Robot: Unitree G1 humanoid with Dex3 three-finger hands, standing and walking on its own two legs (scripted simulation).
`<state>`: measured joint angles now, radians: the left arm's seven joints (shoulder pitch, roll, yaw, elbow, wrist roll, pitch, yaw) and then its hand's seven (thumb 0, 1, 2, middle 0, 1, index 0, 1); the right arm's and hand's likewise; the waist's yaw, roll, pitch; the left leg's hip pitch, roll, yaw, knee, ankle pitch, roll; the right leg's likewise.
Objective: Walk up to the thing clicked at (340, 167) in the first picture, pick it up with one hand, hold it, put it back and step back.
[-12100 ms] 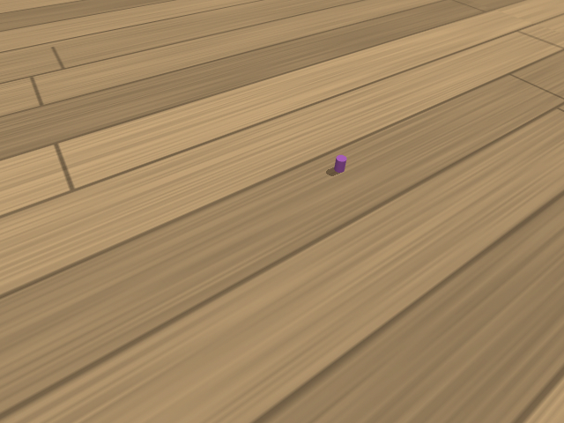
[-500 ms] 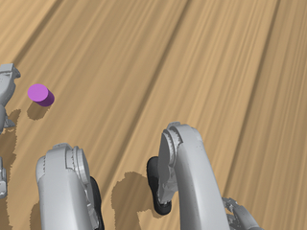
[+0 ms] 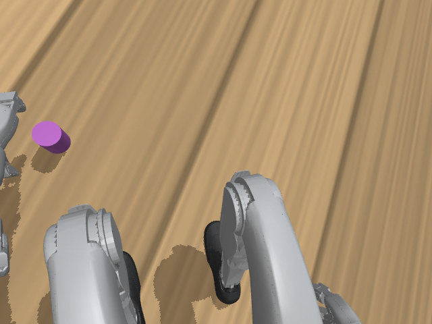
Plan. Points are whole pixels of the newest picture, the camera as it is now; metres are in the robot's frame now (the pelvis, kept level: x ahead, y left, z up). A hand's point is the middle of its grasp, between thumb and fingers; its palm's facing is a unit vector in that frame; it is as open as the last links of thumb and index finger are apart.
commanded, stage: rise first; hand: left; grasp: from above
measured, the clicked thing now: (52, 138) +0.49 +0.25 -0.29
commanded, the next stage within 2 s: approach in 0.84 s
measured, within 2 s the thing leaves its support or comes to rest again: neither
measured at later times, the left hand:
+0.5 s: hand out of the picture +0.44 +0.29 -0.16, palm faces -0.46 -0.04 -0.89, open 12.2 cm
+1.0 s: hand (1, 146) +0.44 +0.29 -0.16, palm faces -0.47 -0.03 -0.88, open 11.5 cm
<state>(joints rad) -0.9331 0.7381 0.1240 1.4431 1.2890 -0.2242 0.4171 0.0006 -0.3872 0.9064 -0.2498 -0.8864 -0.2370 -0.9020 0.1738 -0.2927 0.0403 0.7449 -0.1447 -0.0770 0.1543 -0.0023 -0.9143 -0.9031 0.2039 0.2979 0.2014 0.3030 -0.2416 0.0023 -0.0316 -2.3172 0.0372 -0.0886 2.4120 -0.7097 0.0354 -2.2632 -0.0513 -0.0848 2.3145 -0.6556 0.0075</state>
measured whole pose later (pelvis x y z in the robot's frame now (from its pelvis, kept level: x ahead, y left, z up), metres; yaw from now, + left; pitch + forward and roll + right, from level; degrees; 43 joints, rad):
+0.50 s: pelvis +0.00 +0.00 +0.01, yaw +0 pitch +34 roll -8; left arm -0.94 0.72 0.09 1.45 1.29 -0.23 0.40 0.00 -0.23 0.78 -0.41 -0.72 -0.38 -0.75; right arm 0.17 -0.30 0.03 0.74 -0.13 -0.07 0.15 0.00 -0.92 -0.90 0.20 0.30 0.20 0.30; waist -0.23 0.01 -0.06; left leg -2.30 0.03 -0.09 2.39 -0.69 0.04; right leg -2.25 -0.05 -0.08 2.29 -0.64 0.01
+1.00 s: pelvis -0.01 +0.00 +0.01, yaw +0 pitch +34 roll -7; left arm -0.95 0.72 0.09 1.47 1.30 -0.23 0.41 0.00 -0.13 0.70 -0.49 -0.64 -0.47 -0.66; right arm 0.19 -0.29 0.04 0.76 -0.14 -0.09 0.15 0.00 -0.91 -0.90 0.20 0.30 0.20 0.30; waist -0.24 0.01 -0.06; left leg -2.31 0.03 -0.08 2.39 -0.69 0.04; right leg -2.25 -0.05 -0.08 2.29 -0.64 0.01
